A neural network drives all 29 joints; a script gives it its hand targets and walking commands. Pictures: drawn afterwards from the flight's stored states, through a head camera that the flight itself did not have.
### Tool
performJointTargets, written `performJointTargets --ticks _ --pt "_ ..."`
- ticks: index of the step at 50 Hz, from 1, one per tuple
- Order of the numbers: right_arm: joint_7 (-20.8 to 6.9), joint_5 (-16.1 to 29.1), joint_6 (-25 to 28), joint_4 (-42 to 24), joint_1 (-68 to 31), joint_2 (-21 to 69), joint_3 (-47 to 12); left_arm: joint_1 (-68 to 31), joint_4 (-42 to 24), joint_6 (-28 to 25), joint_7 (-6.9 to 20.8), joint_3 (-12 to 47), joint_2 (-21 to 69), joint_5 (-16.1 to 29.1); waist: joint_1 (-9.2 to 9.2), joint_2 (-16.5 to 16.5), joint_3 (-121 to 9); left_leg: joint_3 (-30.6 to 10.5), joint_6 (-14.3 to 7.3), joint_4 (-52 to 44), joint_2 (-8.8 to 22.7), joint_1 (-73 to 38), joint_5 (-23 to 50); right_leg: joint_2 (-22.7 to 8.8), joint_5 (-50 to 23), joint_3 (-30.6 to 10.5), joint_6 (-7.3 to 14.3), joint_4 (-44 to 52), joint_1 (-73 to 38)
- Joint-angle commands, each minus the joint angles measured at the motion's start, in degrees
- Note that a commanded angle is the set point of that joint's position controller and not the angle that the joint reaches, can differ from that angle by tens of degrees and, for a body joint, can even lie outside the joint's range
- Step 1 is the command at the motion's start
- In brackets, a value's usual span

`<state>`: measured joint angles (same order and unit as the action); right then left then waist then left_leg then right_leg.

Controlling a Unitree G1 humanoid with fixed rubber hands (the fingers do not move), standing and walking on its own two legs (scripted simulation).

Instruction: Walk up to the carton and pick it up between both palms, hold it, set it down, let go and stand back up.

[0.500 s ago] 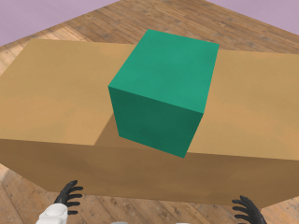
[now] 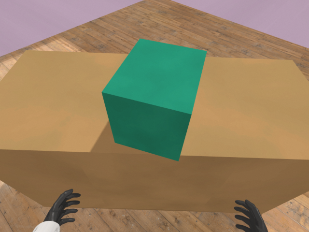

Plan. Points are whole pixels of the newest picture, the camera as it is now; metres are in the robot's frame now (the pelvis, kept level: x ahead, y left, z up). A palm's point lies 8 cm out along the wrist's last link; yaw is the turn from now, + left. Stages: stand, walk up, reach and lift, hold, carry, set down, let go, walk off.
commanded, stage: reach and lift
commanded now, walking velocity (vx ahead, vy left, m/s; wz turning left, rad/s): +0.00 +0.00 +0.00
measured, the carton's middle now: (158, 98) +0.49 +0.01 +0.05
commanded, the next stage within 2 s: none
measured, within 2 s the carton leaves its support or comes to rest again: neither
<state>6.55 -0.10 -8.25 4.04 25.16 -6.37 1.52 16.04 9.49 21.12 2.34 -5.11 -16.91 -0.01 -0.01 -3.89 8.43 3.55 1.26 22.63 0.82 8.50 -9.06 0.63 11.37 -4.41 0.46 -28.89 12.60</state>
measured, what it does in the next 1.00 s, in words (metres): stands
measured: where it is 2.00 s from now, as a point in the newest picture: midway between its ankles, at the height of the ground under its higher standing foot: outside the picture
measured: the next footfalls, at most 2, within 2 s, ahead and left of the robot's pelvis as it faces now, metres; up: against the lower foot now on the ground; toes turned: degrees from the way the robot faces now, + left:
none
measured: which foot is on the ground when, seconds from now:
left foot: down 0.00-1.00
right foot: down 0.00-1.00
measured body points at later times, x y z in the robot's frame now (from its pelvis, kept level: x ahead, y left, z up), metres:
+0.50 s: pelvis +0.01 +0.01 +0.00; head +0.02 -0.01 +0.45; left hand +0.19 +0.26 +0.01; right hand +0.17 -0.21 +0.02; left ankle +0.04 +0.14 -0.74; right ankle +0.05 -0.11 -0.74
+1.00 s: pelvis +0.04 +0.02 +0.00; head +0.07 +0.03 +0.45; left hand +0.25 +0.25 +0.05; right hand +0.20 -0.18 +0.07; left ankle +0.04 +0.14 -0.74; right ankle +0.05 -0.11 -0.74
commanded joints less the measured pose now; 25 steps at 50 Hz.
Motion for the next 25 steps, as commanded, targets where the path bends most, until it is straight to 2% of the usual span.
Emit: performJointTargets --ticks 1,4,6,7,8,9,10,11,13,14,15,18,21,23,25 --pt "1.61 7.18 0.04 -23.00 3.37 -1.45 -1.58 -5.04 -20.95 -2.55 0.16 -4.59 -15.53 6.37 3.28 0.28 -9.31 3.54 -1.52 -0.17 -2.41 -22.29 -4.06 -8.77 16.25 -0.84 3.50 19.74 15.49" --pt "0.81 7.86 -1.70 -26.47 4.12 -2.99 -0.75 -3.26 -22.14 -1.93 -0.02 -3.54 -13.96 6.82 3.67 2.50 -9.56 2.71 -1.77 -1.01 -0.83 -20.90 -7.01 -7.79 15.58 0.43 4.66 18.81 14.68" --pt "0.10 8.32 -2.74 -28.77 3.46 -4.52 -0.22 -3.20 -23.78 -1.73 -0.54 -2.90 -12.74 6.51 3.73 7.37 -9.59 1.43 -2.72 -4.99 1.81 -12.83 -13.39 -4.74 11.58 2.44 3.75 14.67 6.97" --pt "-0.51 8.10 -3.60 -29.10 2.58 -5.59 0.99 -3.14 -23.71 -1.91 -0.84 -2.39 -11.66 6.47 3.62 11.74 -9.11 0.54 -3.32 -9.27 4.46 -3.01 -19.15 -1.22 6.67 3.96 2.19 10.35 -3.04" --pt "-1.38 7.24 -4.68 -28.84 0.54 -7.81 2.27 -3.09 -21.59 -2.08 -1.07 -1.20 -9.42 6.27 3.15 16.52 -8.95 -0.64 -5.21 -15.18 8.53 11.96 -26.18 3.76 1.18 5.86 -0.41 4.36 -18.46" --pt "-2.00 7.19 -5.39 -28.25 0.80 -9.86 2.91 -0.76 -20.08 -2.60 -0.90 -1.19 -7.17 5.03 2.78 19.68 -8.91 -1.37 -6.88 -19.18 11.05 23.86 -30.78 7.15 -4.31 6.70 -2.04 -0.47 -31.60" --pt "-2.35 7.95 -5.78 -28.06 1.37 -10.96 2.60 1.62 -19.88 -3.24 -0.64 -2.03 -6.77 3.97 2.75 21.11 -9.96 -1.71 -7.99 -20.83 12.18 31.47 -32.28 8.47 -8.50 6.58 -2.95 -3.71 -40.39" --pt "-2.70 8.60 -5.73 -28.19 1.16 -11.45 2.96 3.01 -19.81 -4.15 -0.49 -2.37 -6.17 3.91 2.57 20.20 -10.65 -1.96 -8.32 -21.13 12.35 33.93 -31.14 8.91 -10.73 6.22 -3.31 -4.78 -43.14" --pt "-2.43 8.71 -6.09 -29.42 0.73 -10.80 3.34 2.11 -22.37 -4.99 0.15 -3.05 -7.99 5.56 3.05 16.85 -10.12 -1.65 -7.59 -19.87 10.70 31.56 -28.29 7.23 -8.67 5.05 -2.94 -2.18 -42.21" --pt "-2.28 8.63 -6.15 -29.39 0.76 -10.65 4.33 1.38 -22.23 -5.41 0.27 -2.54 -8.31 6.63 2.29 15.93 -9.37 -1.87 -7.31 -19.71 10.53 30.51 -28.56 6.80 -7.83 4.88 -2.72 -1.48 -41.09" --pt "-1.59 8.27 -5.83 -31.58 0.99 -9.57 4.26 1.49 -23.88 -6.28 0.35 -3.00 -9.65 7.96 2.76 13.16 -10.83 -0.52 -6.85 -17.51 8.93 27.26 -24.70 5.57 -6.77 4.25 -2.32 0.34 -38.39" --pt "0.11 7.48 -5.16 -36.35 3.08 -4.98 2.41 1.04 -26.30 -9.19 0.69 -2.34 -11.76 13.42 3.37 5.43 -12.06 1.88 -5.87 -12.17 5.58 17.17 -16.69 1.83 -1.50 2.33 -1.64 5.74 -26.94" --pt "2.44 6.60 -5.26 -40.21 5.40 0.04 -0.55 1.75 -27.66 -11.44 1.72 -1.84 -14.90 18.45 4.05 -2.21 -13.45 3.68 -3.96 -6.41 1.45 1.00 -8.23 -3.20 6.77 0.03 -0.54 12.87 -9.36" --pt "4.23 7.04 -5.44 -41.03 7.43 2.52 -3.80 1.04 -27.46 -11.95 2.52 -2.73 -17.09 18.78 5.02 -4.68 -12.76 3.44 -3.89 -3.44 -0.07 -6.63 -5.07 -5.67 10.30 -1.71 -0.03 15.20 0.09" --pt "5.50 7.32 -5.66 -40.85 7.80 3.31 -4.88 0.96 -27.73 -12.18 3.03 -3.41 -17.93 18.49 5.48 -3.86 -12.10 3.11 -3.76 -2.92 0.14 -7.46 -4.00 -5.72 9.76 -1.80 -0.05 15.33 2.28"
